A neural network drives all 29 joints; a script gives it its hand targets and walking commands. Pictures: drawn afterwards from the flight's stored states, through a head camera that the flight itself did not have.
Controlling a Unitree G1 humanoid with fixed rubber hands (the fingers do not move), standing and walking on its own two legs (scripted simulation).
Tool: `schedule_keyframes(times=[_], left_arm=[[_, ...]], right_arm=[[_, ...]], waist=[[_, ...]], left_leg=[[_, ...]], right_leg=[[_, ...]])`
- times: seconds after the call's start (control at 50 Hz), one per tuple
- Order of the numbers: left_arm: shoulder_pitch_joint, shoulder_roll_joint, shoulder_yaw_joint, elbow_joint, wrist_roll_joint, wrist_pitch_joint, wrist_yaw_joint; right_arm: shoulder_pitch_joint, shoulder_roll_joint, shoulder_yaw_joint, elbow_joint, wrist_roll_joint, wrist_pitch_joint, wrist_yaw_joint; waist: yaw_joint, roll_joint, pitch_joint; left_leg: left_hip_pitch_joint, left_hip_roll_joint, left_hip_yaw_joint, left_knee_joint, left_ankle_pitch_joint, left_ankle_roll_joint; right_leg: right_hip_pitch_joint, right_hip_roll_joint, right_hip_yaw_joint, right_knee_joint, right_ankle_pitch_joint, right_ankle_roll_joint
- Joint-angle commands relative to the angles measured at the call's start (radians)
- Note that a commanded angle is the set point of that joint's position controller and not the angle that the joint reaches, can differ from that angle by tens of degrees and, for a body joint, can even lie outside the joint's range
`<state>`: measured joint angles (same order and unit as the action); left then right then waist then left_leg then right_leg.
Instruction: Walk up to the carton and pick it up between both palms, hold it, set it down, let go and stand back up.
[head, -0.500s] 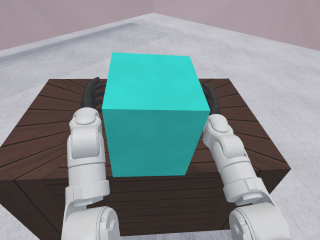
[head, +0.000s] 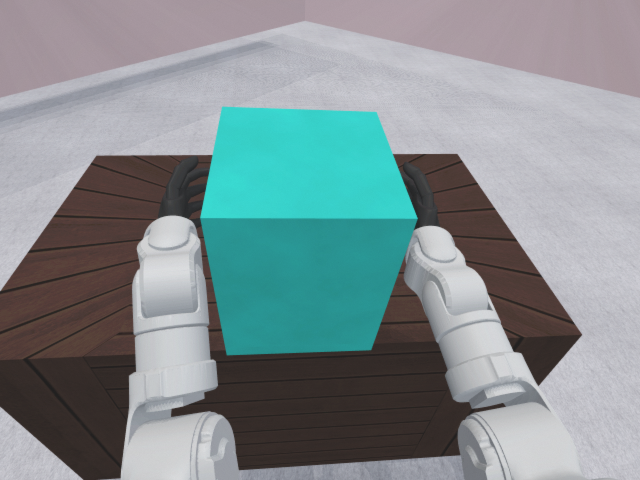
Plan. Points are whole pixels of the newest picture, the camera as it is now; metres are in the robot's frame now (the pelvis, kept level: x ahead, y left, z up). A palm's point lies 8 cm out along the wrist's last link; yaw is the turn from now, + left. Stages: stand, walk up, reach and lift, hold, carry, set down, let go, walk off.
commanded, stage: set down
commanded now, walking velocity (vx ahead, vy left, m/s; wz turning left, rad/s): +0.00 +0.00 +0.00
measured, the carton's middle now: (300, 235) +0.39 +0.01 +0.14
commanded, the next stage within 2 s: none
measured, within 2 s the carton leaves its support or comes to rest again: neither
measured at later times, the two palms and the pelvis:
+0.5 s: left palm (190, 237) +0.39 +0.15 +0.15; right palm (407, 235) +0.38 -0.14 +0.13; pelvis +0.02 +0.00 +0.00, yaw +2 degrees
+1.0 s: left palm (194, 239) +0.40 +0.15 +0.13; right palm (402, 237) +0.40 -0.14 +0.12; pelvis +0.03 +0.01 +0.00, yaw +1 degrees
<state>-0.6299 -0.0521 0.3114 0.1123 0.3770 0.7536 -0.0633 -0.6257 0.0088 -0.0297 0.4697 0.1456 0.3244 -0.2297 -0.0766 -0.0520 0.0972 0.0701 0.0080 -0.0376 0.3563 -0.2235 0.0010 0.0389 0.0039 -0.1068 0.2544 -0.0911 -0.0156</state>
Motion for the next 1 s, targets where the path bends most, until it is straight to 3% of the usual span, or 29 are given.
schedule_keyframes(times=[0.0,0.06,0.16,0.2,0.24,0.32,0.38,0.48,0.52,0.56,0.6,0.66,0.68,0.76,0.8,0.86,0.9,0.98], left_arm=[[-0.655,-0.539,-0.479,-0.136,-0.191,-0.095,-0.134],[-0.679,-0.564,-0.540,-0.157,-0.220,-0.168,-0.110],[-0.563,-0.498,-0.400,0.074,-0.127,-0.229,-0.126],[-0.496,-0.464,-0.333,0.130,-0.090,-0.237,-0.143],[-0.474,-0.461,-0.314,0.132,-0.090,-0.251,-0.150],[-0.482,-0.491,-0.375,0.098,-0.116,-0.300,-0.141],[-0.534,-0.523,-0.467,0.013,-0.158,-0.358,-0.118],[-0.581,-0.536,-0.545,-0.019,-0.182,-0.431,-0.080],[-0.567,-0.539,-0.552,-0.032,-0.177,-0.444,-0.064],[-0.555,-0.543,-0.563,-0.044,-0.177,-0.446,-0.057],[-0.557,-0.547,-0.586,-0.048,-0.192,-0.452,-0.048],[-0.523,-0.538,-0.546,-0.002,-0.164,-0.441,-0.045],[-0.490,-0.524,-0.519,0.041,-0.148,-0.427,-0.051],[-0.466,-0.501,-0.427,0.117,-0.116,-0.396,-0.074],[-0.490,-0.517,-0.419,0.130,-0.124,-0.402,-0.074],[-0.596,-0.561,-0.469,0.124,-0.153,-0.457,-0.051],[-0.643,-0.561,-0.450,0.163,-0.141,-0.495,-0.036],[-0.690,-0.601,-0.462,0.232,-0.148,-0.556,-0.011]], right_arm=[[-0.875,0.534,0.339,-0.368,0.040,-0.152,0.140],[-0.890,0.532,0.354,-0.403,0.023,-0.228,0.153],[-0.758,0.447,0.163,-0.168,-0.148,-0.316,0.192],[-0.708,0.417,0.125,-0.112,-0.185,-0.344,0.204],[-0.711,0.424,0.129,-0.112,-0.199,-0.380,0.206],[-0.742,0.422,0.191,-0.151,-0.192,-0.455,0.198],[-0.732,0.455,0.247,-0.183,-0.172,-0.496,0.188],[-0.718,0.492,0.292,-0.180,-0.167,-0.523,0.176],[-0.688,0.488,0.305,-0.159,-0.156,-0.522,0.177],[-0.657,0.487,0.309,-0.132,-0.140,-0.520,0.172],[-0.684,0.478,0.320,-0.168,-0.126,-0.525,0.170],[-0.646,0.463,0.305,-0.102,-0.127,-0.504,0.172],[-0.627,0.447,0.285,-0.060,-0.141,-0.491,0.173],[-0.633,0.420,0.240,-0.016,-0.145,-0.477,0.184],[-0.686,0.411,0.216,-0.032,-0.155,-0.494,0.193],[-0.731,0.425,0.177,-0.023,-0.176,-0.531,0.211],[-0.712,0.421,0.136,0.071,-0.206,-0.538,0.226],[-0.761,0.428,0.073,0.092,-0.256,-0.587,0.241]], waist=[[0.002,0.096,-0.457],[-0.001,0.127,-0.573],[0.002,0.099,-0.310],[0.029,0.081,-0.236],[0.041,0.045,-0.246],[0.036,0.019,-0.387],[0.010,0.040,-0.484],[-0.002,0.043,-0.567],[0.006,0.066,-0.577],[-0.007,0.091,-0.578],[0.001,0.091,-0.634],[0.009,0.099,-0.540],[0.005,0.079,-0.473],[0.038,0.060,-0.397],[0.047,0.052,-0.419],[0.029,0.086,-0.512],[0.024,0.097,-0.505],[0.017,0.105,-0.600]], left_leg=[[-0.142,-0.037,0.066,-0.075,0.240,-0.024],[-0.024,-0.037,0.056,-0.018,0.400,-0.054],[-0.158,-0.024,0.073,-0.135,0.038,-0.021],[-0.217,-0.024,0.086,-0.167,-0.039,-0.005],[-0.228,-0.025,0.100,-0.154,0.027,0.001],[-0.138,-0.028,0.101,-0.082,0.259,-0.015],[-0.091,-0.031,0.085,-0.030,0.429,-0.042],[-0.104,-0.033,0.063,-0.018,0.470,-0.049],[-0.110,-0.028,0.055,-0.010,0.510,-0.055],[-0.091,-0.028,0.049,0.005,0.563,-0.068],[-0.088,-0.027,0.041,0.016,0.586,-0.073],[-0.103,-0.026,0.041,0.004,0.544,-0.071],[-0.113,-0.023,0.041,-0.013,0.505,-0.067],[-0.185,-0.026,0.059,-0.065,0.356,-0.043],[-0.172,-0.019,0.061,-0.061,0.367,-0.047],[-0.076,-0.009,0.057,-0.028,0.467,-0.081],[-0.046,-0.004,0.060,-0.031,0.457,-0.089],[-0.010,0.007,0.058,-0.011,0.502,-0.106]], right_leg=[[0.255,0.035,-0.016,0.028,0.083,0.036],[0.235,0.049,-0.032,0.039,0.175,0.031],[0.163,0.011,-0.043,-0.009,-0.082,0.027],[0.189,0.001,-0.045,-0.018,-0.130,0.025],[0.229,0.003,-0.047,-0.012,-0.077,0.028],[0.269,0.018,-0.060,0.005,0.100,0.032],[0.310,0.021,-0.058,0.037,0.280,0.039],[0.343,0.015,-0.042,0.061,0.404,0.050],[0.356,0.017,-0.038,0.074,0.435,0.044],[0.362,0.015,-0.033,0.083,0.486,0.047],[0.343,0.023,-0.037,0.081,0.481,0.041],[0.326,0.018,-0.032,0.069,0.448,0.037],[0.308,0.021,-0.034,0.059,0.414,0.040],[0.302,0.010,-0.031,0.044,0.331,0.040],[0.283,0.018,-0.044,0.036,0.294,0.034],[0.219,0.032,-0.060,0.027,0.277,0.021],[0.174,0.031,-0.060,0.014,0.223,0.013],[0.137,0.031,-0.067,0.012,0.239,0.013]])
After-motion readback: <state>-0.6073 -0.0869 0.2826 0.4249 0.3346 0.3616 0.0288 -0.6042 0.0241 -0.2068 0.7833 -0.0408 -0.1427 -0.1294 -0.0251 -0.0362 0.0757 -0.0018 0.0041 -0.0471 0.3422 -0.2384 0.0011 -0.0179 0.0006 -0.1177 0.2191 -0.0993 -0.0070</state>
